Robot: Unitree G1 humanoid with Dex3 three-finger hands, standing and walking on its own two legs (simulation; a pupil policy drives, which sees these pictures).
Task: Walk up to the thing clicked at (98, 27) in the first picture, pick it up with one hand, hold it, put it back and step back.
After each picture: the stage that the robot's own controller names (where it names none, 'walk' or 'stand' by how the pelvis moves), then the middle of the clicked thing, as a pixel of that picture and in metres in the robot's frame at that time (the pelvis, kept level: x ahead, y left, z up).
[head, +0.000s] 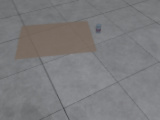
stand; (98, 28) +1.74 -0.19 -0.72
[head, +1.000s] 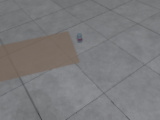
walk; (79, 38) +1.61 +0.16 -0.70
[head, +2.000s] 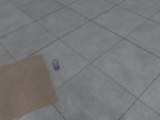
walk; (56, 65) +1.06 +0.35 -0.72
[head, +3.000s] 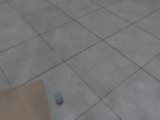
walk; (59, 99) +0.67 +0.23 -0.70
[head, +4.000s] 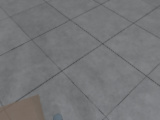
stand; out of the picture +0.44 +0.18 -0.69
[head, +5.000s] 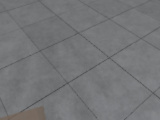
stand; out of the picture +0.41 +0.17 -0.72
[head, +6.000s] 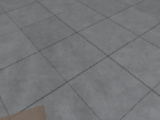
stand; out of the picture +0.43 +0.18 -0.73
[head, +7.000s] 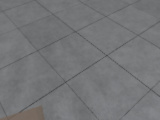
stand; out of the picture +0.41 +0.19 -0.73
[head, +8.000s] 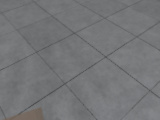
stand; out of the picture +0.40 +0.19 -0.73
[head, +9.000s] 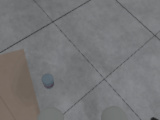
go down; (48, 81) +0.46 +0.18 -0.50
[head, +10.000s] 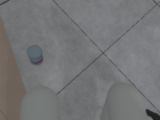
go down; (35, 56) +0.50 +0.20 -0.32
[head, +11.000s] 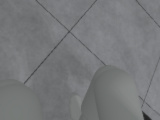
close in; out of the picture +0.49 +0.24 -0.24
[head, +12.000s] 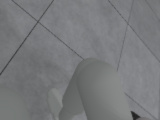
close; out of the picture +0.48 +0.26 -0.23
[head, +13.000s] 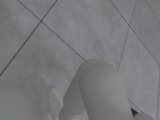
lift; out of the picture +0.46 +0.24 -0.24
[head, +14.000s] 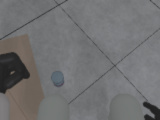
lift; (58, 79) +0.43 +0.14 -0.40
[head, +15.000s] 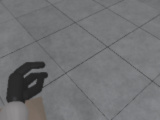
close; out of the picture +0.37 +0.13 -0.67
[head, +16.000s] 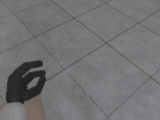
stand; out of the picture +0.37 +0.14 -0.67
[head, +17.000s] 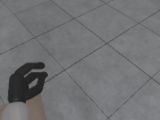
stand; out of the picture +0.37 +0.14 -0.67
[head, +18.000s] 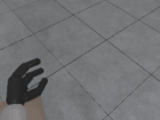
stand; out of the picture +0.37 +0.14 -0.65
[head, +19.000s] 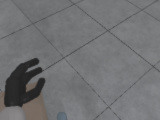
stand; (62, 119) +0.38 +0.14 -0.63
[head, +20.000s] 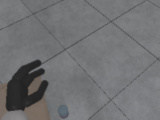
stand; (63, 112) +0.39 +0.14 -0.60
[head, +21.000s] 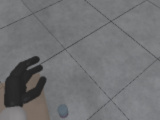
stand; (63, 111) +0.39 +0.13 -0.60
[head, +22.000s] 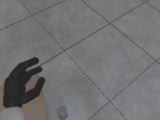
stand; (62, 113) +0.38 +0.13 -0.60
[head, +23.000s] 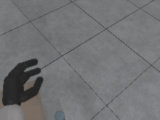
stand; (60, 117) +0.38 +0.14 -0.62
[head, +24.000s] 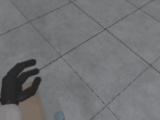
stand; (59, 118) +0.38 +0.13 -0.63
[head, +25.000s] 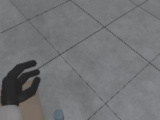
stand; (59, 116) +0.38 +0.14 -0.62
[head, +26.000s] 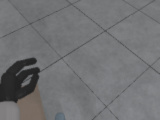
stand; (60, 119) +0.38 +0.14 -0.64
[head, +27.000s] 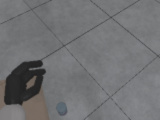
close; (62, 109) +0.38 +0.14 -0.59
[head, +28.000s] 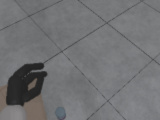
close; (60, 114) +0.38 +0.14 -0.61
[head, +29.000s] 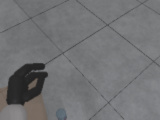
close; (61, 115) +0.38 +0.14 -0.62
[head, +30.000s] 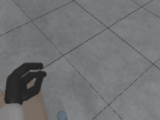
close; (62, 117) +0.38 +0.13 -0.63
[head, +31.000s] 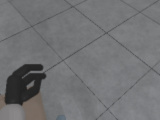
close; out of the picture +0.37 +0.14 -0.65
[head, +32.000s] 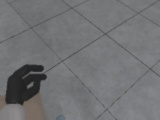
close; out of the picture +0.38 +0.14 -0.65
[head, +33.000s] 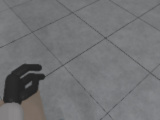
close; out of the picture +0.37 +0.14 -0.66
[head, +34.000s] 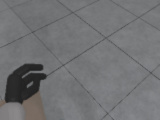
close; out of the picture +0.37 +0.14 -0.66
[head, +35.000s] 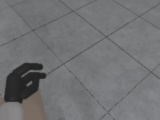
close; out of the picture +0.37 +0.14 -0.66
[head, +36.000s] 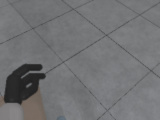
close; out of the picture +0.38 +0.14 -0.66
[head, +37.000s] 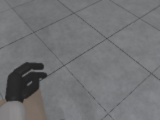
close; out of the picture +0.37 +0.14 -0.66
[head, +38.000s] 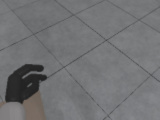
close; out of the picture +0.37 +0.14 -0.67
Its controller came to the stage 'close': yes
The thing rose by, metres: 0.00
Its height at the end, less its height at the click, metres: +0.00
